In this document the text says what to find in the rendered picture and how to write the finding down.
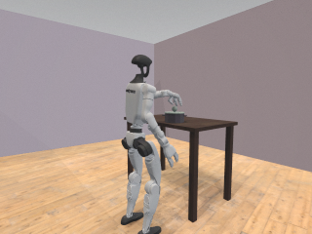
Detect right robot upper arm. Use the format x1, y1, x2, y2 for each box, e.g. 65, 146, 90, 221
140, 83, 156, 124

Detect table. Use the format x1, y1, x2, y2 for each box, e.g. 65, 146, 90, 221
124, 114, 238, 222

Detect right robot thigh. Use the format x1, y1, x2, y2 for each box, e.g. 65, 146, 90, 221
136, 138, 162, 194

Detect robot left forearm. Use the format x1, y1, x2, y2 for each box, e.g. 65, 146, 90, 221
154, 90, 173, 99

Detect robot left hand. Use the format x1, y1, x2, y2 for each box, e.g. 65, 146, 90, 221
168, 93, 182, 106

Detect robot right hand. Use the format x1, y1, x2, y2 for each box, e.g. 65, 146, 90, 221
163, 144, 179, 168

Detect robot right forearm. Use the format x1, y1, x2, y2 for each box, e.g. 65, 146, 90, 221
145, 112, 169, 148

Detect left robot foot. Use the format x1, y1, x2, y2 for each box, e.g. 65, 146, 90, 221
121, 212, 144, 225

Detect pot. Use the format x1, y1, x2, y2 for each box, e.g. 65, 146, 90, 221
162, 113, 187, 124

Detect lid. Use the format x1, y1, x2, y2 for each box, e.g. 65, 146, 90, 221
164, 111, 185, 114

